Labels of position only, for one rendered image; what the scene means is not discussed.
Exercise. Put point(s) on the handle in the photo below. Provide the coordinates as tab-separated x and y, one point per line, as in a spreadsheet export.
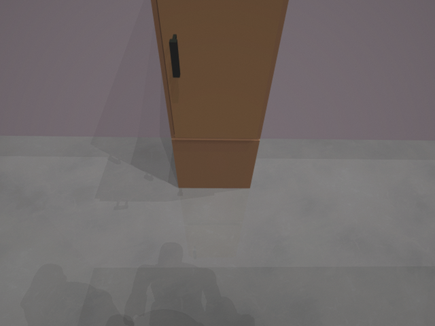
174	56

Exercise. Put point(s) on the cupboard door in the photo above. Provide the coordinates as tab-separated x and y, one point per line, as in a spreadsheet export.
225	50

